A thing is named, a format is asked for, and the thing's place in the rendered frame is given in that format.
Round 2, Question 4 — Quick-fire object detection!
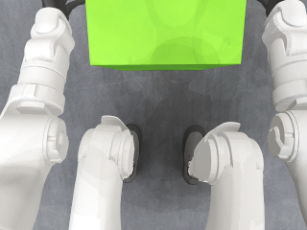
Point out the robot left hand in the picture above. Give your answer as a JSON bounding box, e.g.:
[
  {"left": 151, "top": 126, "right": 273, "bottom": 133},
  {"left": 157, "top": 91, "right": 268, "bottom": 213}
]
[{"left": 41, "top": 0, "right": 86, "bottom": 21}]

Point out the robot right forearm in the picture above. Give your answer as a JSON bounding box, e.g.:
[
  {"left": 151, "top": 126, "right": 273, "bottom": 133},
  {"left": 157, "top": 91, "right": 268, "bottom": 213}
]
[{"left": 262, "top": 0, "right": 307, "bottom": 113}]

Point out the right robot upper arm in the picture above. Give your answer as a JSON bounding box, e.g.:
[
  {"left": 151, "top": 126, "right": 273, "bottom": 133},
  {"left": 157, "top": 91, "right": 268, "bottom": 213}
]
[{"left": 267, "top": 110, "right": 307, "bottom": 227}]

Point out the robot left forearm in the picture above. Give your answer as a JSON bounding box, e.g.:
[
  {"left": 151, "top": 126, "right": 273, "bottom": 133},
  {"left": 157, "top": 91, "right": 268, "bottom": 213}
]
[{"left": 0, "top": 7, "right": 75, "bottom": 119}]

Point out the carton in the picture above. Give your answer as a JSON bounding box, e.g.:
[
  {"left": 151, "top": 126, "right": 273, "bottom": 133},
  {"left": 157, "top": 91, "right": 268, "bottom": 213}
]
[{"left": 85, "top": 0, "right": 247, "bottom": 71}]

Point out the left robot upper arm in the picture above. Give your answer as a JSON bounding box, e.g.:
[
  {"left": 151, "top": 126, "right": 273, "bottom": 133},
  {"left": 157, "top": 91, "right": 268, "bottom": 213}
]
[{"left": 0, "top": 113, "right": 69, "bottom": 230}]

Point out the robot right thigh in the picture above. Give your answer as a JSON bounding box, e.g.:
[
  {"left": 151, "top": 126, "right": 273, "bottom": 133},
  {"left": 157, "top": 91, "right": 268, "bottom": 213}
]
[{"left": 200, "top": 131, "right": 265, "bottom": 230}]

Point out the robot right hand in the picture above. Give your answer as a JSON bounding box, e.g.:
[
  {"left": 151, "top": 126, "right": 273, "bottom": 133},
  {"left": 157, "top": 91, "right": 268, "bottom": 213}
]
[{"left": 257, "top": 0, "right": 285, "bottom": 17}]

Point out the left robot shin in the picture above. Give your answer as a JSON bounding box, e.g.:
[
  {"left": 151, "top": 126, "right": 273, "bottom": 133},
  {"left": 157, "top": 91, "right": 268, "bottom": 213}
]
[{"left": 78, "top": 115, "right": 134, "bottom": 178}]

